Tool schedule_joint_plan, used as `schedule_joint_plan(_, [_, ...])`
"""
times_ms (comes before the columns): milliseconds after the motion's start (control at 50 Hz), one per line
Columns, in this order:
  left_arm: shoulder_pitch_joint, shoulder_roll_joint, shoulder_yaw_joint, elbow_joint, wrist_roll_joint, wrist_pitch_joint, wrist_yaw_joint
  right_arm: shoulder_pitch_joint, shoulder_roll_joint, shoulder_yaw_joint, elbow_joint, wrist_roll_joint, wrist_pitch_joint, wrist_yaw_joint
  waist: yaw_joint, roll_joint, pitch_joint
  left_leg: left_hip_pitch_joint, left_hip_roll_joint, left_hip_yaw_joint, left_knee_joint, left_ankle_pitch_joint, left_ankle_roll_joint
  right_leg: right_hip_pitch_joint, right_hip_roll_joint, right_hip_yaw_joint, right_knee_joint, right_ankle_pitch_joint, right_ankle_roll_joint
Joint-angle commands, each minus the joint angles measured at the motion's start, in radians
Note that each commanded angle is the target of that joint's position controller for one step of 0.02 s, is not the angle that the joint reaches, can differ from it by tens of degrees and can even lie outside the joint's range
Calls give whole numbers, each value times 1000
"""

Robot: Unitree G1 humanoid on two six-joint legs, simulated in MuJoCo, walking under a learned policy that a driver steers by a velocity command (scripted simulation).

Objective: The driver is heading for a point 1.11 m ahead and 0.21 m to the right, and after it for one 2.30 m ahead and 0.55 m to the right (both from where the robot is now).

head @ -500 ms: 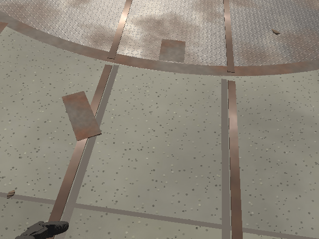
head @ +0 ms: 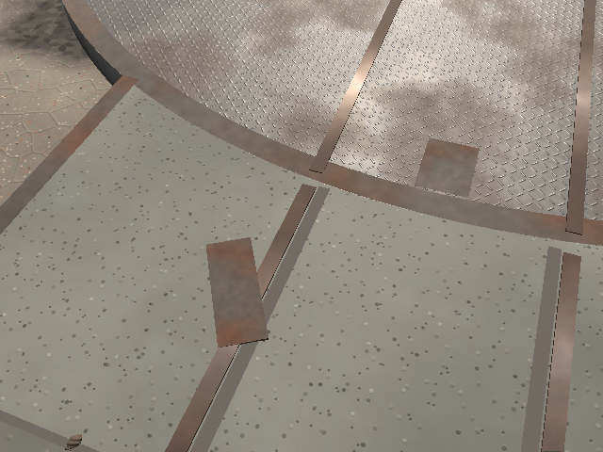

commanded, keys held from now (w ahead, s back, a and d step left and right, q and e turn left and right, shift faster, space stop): w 1.00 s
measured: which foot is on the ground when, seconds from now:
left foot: up 0.00-0.14, down 0.16-0.70, up 0.72-1.00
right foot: down 0.00-0.16, up 0.18-0.66, down 0.68-1.00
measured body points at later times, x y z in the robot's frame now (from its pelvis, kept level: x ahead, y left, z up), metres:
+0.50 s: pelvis +0.27 +0.05 +0.00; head +0.30 +0.06 +0.45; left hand +0.45 +0.31 -0.11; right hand +0.30 -0.23 -0.12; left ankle +0.23 +0.14 -0.75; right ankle +0.45 -0.13 -0.69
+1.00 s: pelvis +0.55 -0.01 +0.00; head +0.57 -0.02 +0.45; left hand +0.58 +0.27 -0.13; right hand +0.71 -0.28 -0.11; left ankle +0.69 +0.17 -0.68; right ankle +0.52 -0.10 -0.75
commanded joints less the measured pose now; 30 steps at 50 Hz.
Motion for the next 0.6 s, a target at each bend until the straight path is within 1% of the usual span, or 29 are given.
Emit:
schedule_joint_plan(20, [28,174,33,-34,-7,0,6,-128,-40,-2,-97,9,-19,15,7,-110,32,44,-39,41,-94,66,4,-12,-259,123,-56,288,-141])
schedule_joint_plan(60, [44,183,35,-22,-8,13,9,-161,-52,-4,-116,11,-24,27,1,-116,44,33,-49,39,-134,10,25,56,-294,135,-23,327,-132])
schedule_joint_plan(80, [42,191,38,-19,-9,19,11,-158,-63,-7,-120,11,-27,31,-12,-123,41,49,-55,39,-152,-26,39,84,-308,138,2,366,-123])
schedule_joint_plan(100, [31,202,41,-19,-9,24,14,-128,-80,-14,-115,10,-28,33,-37,-132,23,102,-68,47,-168,-58,54,101,-313,133,43,455,-113])
schedule_joint_plan(120, [11,212,44,-23,-10,28,16,-55,-104,-26,-96,6,-29,32,-87,-139,-23,218,-96,71,-192,-64,75,99,-298,111,127,609,-97])
schedule_joint_plan(140, [0,198,38,-29,-8,32,18,91,-147,-49,-50,1,-28,26,-157,-123,-113,427,-111,85,-207,-39,106,52,-253,73,290,698,-73])
schedule_joint_plan(160, [-11,162,21,-58,12,28,20,277,-213,-71,-12,-12,-24,14,-229,-48,-256,735,38,-70,-153,10,168,-142,-204,36,565,495,-38])
schedule_joint_plan(180, [109,37,-17,-74,16,6,13,338,-295,-87,9,-16,-17,15,-175,212,-385,1078,274,-527,-226,-162,326,-552,-25,10,937,-126,27])
schedule_joint_plan(200, [71,118,1,-58,-2,-15,5,354,-202,-63,10,-5,-13,16,-206,179,-402,1071,288,-672,-325,-282,327,-674,-43,138,1062,-361,18])
schedule_joint_plan(220, [-21,176,18,-93,-26,-26,-1,278,-166,-47,4,-3,-14,15,-196,124,-236,940,250,-529,-349,-281,284,-745,-95,129,1090,-294,6])
schedule_joint_plan(240, [-80,169,16,-106,-25,-29,1,209,-147,-39,-6,-6,-14,14,-168,54,-147,791,207,-408,-375,-206,261,-722,-142,100,1048,-203,5])
schedule_joint_plan(260, [-105,158,19,-110,-8,-25,4,157,-123,-32,-8,-14,-17,19,-137,18,-83,663,171,-331,-411,-127,251,-685,-169,92,987,-145,11])
schedule_joint_plan(280, [-85,149,23,-105,-1,-13,5,126,-101,-25,-9,-21,-23,21,-100,34,-67,582,142,-275,-443,-76,240,-621,-195,101,945,-105,15])
schedule_joint_plan(300, [-65,127,21,-99,0,0,5,113,-98,-26,-6,-20,-28,24,-80,46,-60,531,128,-244,-474,-60,243,-579,-201,100,918,-84,22])
schedule_joint_plan(320, [-56,108,17,-95,1,12,7,113,-103,-28,2,-15,-35,25,-68,45,-55,498,122,-213,-496,-35,250,-564,-204,93,892,-70,31])
schedule_joint_plan(340, [-68,100,16,-101,5,20,9,118,-114,-31,11,-12,-40,24,-63,40,-40,477,118,-183,-514,-14,256,-574,-207,89,860,-42,41])
schedule_joint_plan(380, [-134,97,15,-125,13,24,11,144,-137,-38,32,-13,-41,15,-73,18,-12,473,115,-142,-539,10,260,-625,-212,88,762,54,59])
schedule_joint_plan(400, [-168,94,14,-134,16,22,10,158,-142,-39,41,-12,-39,10,-81,11,-4,481,107,-120,-545,14,252,-638,-211,87,702,115,64])
schedule_joint_plan(440, [-234,82,9,-151,15,16,4,182,-149,-39,57,-9,-34,3,-102,10,11,485,82,-69,-549,20,228,-625,-195,73,570,230,66])
schedule_joint_plan(480, [-305,70,2,-169,12,10,-3,217,-164,-41,78,-3,-30,-2,-130,8,24,496,70,-34,-548,10,210,-590,-171,51,456,310,63])
schedule_joint_plan(540, [-394,73,-2,-201,4,4,-15,279,-176,-44,115,4,-20,-4,-163,8,42,573,98,-36,-523,-5,205,-591,-149,41,368,317,54])
schedule_joint_plan(580, [-429,83,-2,-223,1,-2,-26,301,-179,-46,136,7,-8,-7,-166,15,51,650,131,-48,-484,23,197,-612,-141,46,326,258,33])
schedule_joint_plan(600, [-432,91,0,-230,0,-5,-32,302,-183,-48,143,9,-3,-9,-159,22,49,683,146,-54,-461,54,189,-608,-136,46,309,220,20])
Velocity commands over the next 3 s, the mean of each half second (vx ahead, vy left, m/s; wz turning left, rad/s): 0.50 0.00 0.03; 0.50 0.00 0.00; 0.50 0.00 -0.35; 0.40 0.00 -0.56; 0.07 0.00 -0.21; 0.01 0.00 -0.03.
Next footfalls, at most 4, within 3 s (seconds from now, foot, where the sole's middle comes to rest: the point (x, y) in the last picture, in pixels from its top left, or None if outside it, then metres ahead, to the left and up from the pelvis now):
0.16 left None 0.27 0.14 -0.78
0.68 right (391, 418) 0.56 -0.10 -0.78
1.22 left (295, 298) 0.85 0.14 -0.78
1.74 right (418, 242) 1.06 -0.18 -0.78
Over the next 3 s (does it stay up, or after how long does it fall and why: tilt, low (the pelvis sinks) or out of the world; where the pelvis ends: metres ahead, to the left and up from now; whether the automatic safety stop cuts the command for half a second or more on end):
stays up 1.15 -0.15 -0.01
